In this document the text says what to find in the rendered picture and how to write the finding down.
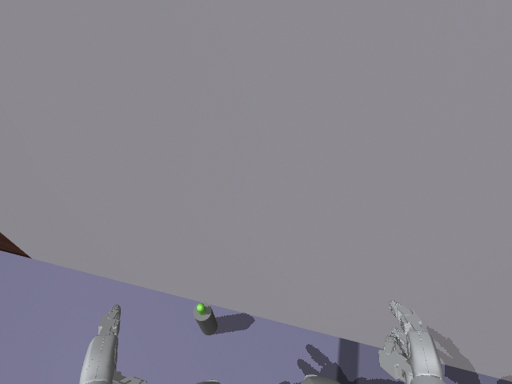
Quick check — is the bottle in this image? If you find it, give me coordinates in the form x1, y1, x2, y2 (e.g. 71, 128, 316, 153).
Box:
193, 302, 218, 335

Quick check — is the right robot hand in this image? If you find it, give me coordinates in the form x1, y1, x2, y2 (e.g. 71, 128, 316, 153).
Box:
378, 300, 444, 384

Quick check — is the left robot hand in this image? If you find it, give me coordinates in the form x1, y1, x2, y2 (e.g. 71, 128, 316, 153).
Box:
79, 305, 148, 384

